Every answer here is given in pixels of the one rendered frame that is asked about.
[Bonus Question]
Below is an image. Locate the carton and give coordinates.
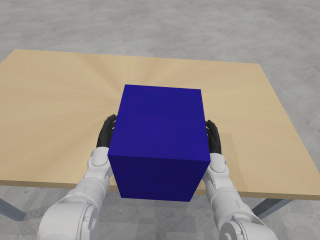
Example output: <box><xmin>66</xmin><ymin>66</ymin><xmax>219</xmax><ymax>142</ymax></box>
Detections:
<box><xmin>107</xmin><ymin>84</ymin><xmax>211</xmax><ymax>202</ymax></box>

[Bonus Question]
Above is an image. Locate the robot right upper arm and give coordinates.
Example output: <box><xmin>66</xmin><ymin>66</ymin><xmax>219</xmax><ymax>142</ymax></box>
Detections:
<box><xmin>218</xmin><ymin>219</ymin><xmax>278</xmax><ymax>240</ymax></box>

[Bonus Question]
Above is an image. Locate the robot right hand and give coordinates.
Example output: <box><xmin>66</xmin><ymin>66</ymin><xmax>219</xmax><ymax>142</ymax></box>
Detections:
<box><xmin>205</xmin><ymin>120</ymin><xmax>222</xmax><ymax>154</ymax></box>

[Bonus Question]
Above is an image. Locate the left robot forearm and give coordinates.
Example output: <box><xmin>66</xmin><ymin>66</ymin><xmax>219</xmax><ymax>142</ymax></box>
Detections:
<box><xmin>37</xmin><ymin>147</ymin><xmax>113</xmax><ymax>240</ymax></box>

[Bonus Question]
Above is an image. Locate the right robot forearm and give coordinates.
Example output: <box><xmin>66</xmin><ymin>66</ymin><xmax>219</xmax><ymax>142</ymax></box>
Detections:
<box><xmin>202</xmin><ymin>153</ymin><xmax>266</xmax><ymax>233</ymax></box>

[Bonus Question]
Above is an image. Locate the table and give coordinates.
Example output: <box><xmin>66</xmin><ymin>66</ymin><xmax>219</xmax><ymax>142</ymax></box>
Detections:
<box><xmin>0</xmin><ymin>49</ymin><xmax>320</xmax><ymax>222</ymax></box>

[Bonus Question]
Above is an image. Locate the robot left upper arm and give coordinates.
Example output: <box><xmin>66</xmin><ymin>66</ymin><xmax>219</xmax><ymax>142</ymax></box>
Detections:
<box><xmin>38</xmin><ymin>203</ymin><xmax>99</xmax><ymax>240</ymax></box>

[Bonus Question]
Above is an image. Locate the robot left hand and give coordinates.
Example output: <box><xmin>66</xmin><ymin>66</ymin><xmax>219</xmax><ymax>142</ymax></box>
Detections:
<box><xmin>96</xmin><ymin>114</ymin><xmax>117</xmax><ymax>148</ymax></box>

